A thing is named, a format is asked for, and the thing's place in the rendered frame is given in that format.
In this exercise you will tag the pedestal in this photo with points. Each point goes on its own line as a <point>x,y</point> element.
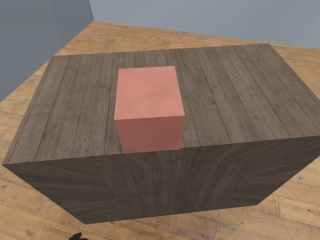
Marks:
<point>250,125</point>

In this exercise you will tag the carton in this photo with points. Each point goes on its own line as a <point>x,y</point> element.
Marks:
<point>149,114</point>

